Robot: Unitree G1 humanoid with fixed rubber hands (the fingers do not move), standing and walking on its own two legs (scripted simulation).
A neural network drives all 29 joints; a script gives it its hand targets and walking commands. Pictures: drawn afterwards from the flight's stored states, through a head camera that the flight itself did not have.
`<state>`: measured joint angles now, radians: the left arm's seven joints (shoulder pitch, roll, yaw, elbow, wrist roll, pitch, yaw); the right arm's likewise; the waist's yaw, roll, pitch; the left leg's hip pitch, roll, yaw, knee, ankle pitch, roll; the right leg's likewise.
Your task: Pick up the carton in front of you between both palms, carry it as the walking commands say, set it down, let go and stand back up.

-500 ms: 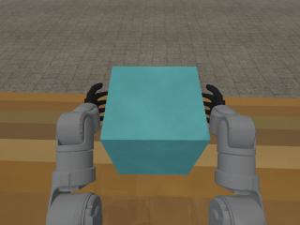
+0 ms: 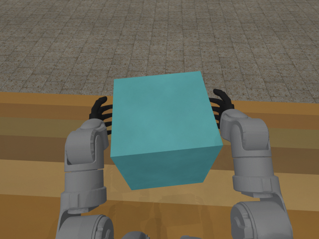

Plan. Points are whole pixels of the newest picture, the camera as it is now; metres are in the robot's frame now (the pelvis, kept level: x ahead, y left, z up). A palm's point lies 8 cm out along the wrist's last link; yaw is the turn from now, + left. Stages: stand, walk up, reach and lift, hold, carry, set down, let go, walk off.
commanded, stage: carry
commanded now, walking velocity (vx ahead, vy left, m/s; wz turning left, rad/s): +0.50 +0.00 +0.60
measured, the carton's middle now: (162, 136) +0.37 -0.01 +0.03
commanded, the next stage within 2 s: none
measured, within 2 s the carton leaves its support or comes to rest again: neither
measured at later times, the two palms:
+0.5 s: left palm (99, 78) +0.70 +0.22 -0.04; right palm (174, 74) +0.71 -0.08 -0.05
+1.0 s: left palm (127, 51) +1.06 +0.15 -0.17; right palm (180, 54) +1.04 -0.15 -0.18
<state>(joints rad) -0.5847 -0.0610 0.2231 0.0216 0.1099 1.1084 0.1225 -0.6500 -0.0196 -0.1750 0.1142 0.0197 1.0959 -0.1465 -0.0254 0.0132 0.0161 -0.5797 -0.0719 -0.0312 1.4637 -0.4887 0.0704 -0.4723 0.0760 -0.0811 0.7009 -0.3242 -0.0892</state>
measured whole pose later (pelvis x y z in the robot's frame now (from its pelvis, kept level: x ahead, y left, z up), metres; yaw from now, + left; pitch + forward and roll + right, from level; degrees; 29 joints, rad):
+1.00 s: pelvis +0.71 +0.02 -0.25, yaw -11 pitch +4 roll +0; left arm -0.55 0.00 0.14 0.13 -0.01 1.09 0.15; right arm -0.49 0.06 -0.21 0.03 -0.07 1.12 -0.14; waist 0.14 0.01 0.00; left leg -0.72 0.03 -0.09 0.79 0.06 0.00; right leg -0.34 0.19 0.06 0.87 -0.59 -0.15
